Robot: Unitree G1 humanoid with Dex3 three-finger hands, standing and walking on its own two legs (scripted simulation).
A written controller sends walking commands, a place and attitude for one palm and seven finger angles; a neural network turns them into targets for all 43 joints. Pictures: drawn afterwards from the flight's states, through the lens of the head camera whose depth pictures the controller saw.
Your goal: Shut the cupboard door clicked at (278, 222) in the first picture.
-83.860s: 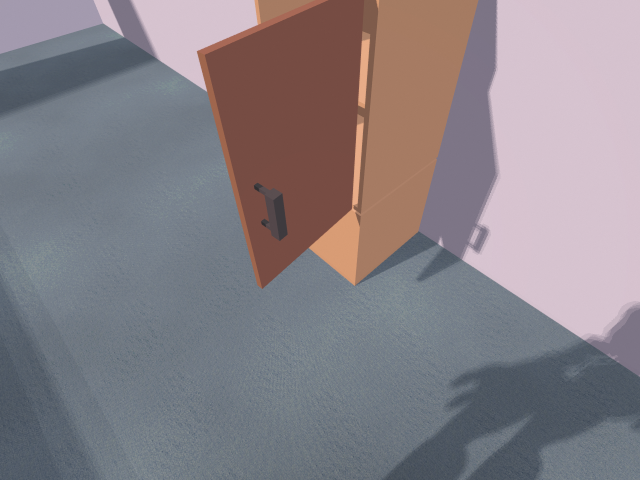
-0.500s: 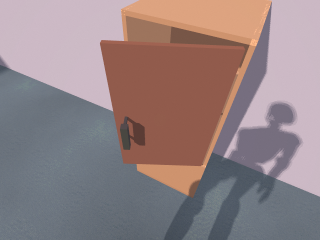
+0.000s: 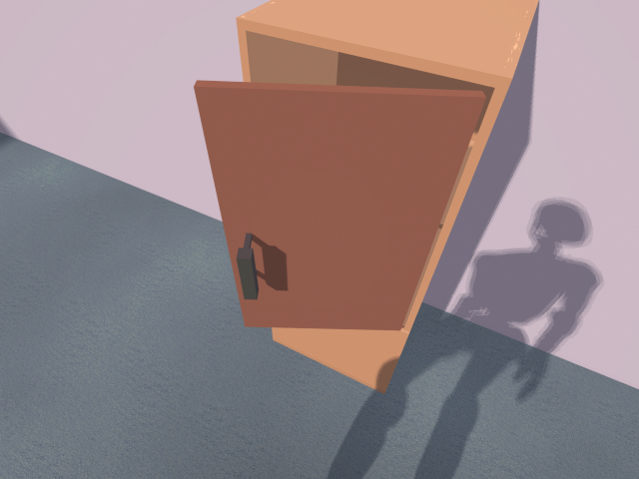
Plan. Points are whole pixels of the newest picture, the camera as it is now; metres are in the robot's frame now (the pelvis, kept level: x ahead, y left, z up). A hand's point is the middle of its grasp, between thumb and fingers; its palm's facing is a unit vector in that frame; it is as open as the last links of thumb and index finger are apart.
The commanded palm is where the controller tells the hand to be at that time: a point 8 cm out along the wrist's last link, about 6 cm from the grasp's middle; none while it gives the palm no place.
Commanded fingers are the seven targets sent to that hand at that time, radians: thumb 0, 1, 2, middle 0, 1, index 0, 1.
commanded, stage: raise the hand and make a fist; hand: left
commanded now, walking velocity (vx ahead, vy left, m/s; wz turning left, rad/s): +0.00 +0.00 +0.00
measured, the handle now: (249, 266) +0.48 +0.16 -0.08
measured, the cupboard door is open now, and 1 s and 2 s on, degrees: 26 26 26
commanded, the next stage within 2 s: bring the fist close to the handle in 1.90 s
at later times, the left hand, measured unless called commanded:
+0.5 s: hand out of the picture +0.13 +0.17 -0.09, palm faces +0.16 -0.99 -0.02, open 5.7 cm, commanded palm +0.12 +0.22 -0.07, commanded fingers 0.00 0.90 0.90 -0.68 -0.82 -0.68 -0.82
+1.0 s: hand (200, 437) +0.19 +0.17 -0.08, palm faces +0.03 -1.00 -0.02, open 3.5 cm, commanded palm +0.17 +0.22 -0.07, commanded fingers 0.00 0.90 0.90 -1.13 -1.32 -1.13 -1.32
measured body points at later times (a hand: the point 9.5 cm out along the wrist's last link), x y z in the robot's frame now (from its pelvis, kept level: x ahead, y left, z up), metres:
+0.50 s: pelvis -0.01 -0.04 -0.13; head +0.04 -0.01 +0.32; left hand +0.11 +0.22 -0.09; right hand +0.28 -0.22 -0.14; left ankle +0.05 +0.08 -0.74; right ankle +0.04 -0.14 -0.74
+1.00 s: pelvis +0.01 -0.03 -0.13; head +0.10 -0.01 +0.31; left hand +0.19 +0.23 -0.08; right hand +0.22 -0.27 -0.21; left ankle +0.05 +0.08 -0.74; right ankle +0.04 -0.14 -0.74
